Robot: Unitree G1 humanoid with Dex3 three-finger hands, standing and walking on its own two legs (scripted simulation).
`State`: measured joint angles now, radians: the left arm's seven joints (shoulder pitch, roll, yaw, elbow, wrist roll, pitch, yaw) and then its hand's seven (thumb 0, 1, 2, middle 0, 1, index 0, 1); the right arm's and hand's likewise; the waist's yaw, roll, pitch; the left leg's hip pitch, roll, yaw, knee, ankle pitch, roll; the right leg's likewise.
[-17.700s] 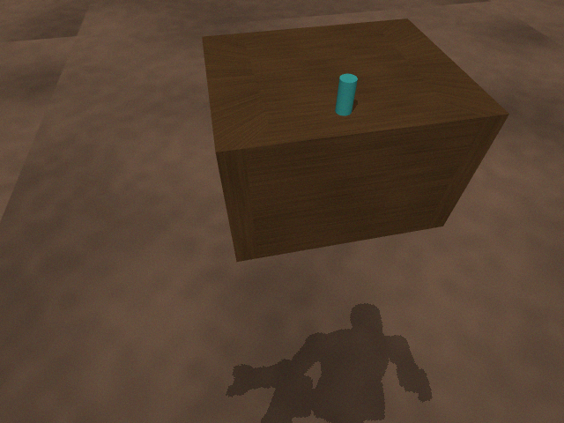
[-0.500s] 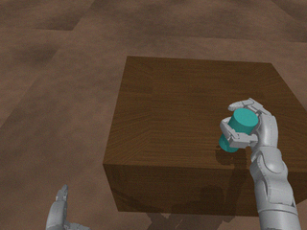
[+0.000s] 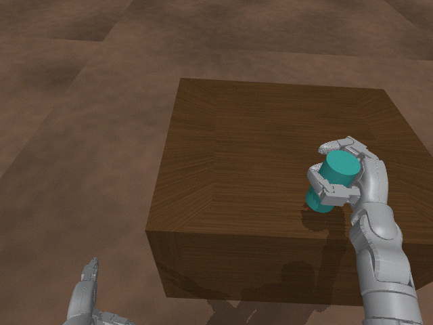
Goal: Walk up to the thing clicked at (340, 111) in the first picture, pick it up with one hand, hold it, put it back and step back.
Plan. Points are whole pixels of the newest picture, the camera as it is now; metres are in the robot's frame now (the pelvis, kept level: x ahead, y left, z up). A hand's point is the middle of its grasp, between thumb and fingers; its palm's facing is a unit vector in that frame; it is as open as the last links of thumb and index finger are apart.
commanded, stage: crouch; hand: right
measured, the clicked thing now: (330, 183) +0.34 -0.17 +0.11
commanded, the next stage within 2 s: lower in 1.06 s
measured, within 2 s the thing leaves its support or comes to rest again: rests again in 1.98 s
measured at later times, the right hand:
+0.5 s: hand (315, 177) +0.41 -0.18 +0.04, palm faces +0.13 +0.99 +0.03, open 7.5 cm
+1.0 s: hand (316, 174) +0.45 -0.20 +0.00, palm faces +0.14 +0.99 +0.02, open 7.5 cm
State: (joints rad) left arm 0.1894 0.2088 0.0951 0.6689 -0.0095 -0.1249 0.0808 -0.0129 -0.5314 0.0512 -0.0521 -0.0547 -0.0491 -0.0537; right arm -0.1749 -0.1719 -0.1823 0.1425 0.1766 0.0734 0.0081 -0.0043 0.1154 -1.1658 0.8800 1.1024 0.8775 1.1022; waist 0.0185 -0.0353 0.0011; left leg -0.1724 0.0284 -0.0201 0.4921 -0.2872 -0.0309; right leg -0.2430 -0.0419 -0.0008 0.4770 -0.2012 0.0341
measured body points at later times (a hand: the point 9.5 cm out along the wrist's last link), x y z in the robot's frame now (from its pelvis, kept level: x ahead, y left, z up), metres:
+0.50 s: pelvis -0.01 -0.01 -0.02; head +0.04 -0.02 +0.43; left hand +0.14 +0.26 -0.09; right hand +0.39 -0.23 +0.04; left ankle -0.01 +0.14 -0.74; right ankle +0.04 -0.14 -0.74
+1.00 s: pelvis -0.01 -0.02 -0.05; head +0.07 -0.04 +0.40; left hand +0.13 +0.25 -0.09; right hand +0.43 -0.26 +0.01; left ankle -0.01 +0.14 -0.74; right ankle +0.04 -0.14 -0.74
